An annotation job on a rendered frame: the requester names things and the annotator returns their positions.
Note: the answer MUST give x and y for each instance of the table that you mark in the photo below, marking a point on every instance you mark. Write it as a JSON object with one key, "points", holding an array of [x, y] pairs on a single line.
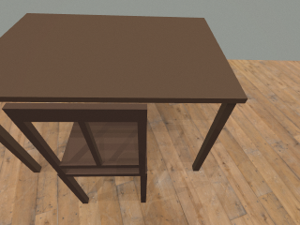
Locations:
{"points": [[83, 58]]}

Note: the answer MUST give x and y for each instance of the chair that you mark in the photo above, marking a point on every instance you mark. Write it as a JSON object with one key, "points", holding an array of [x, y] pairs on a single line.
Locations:
{"points": [[106, 139]]}

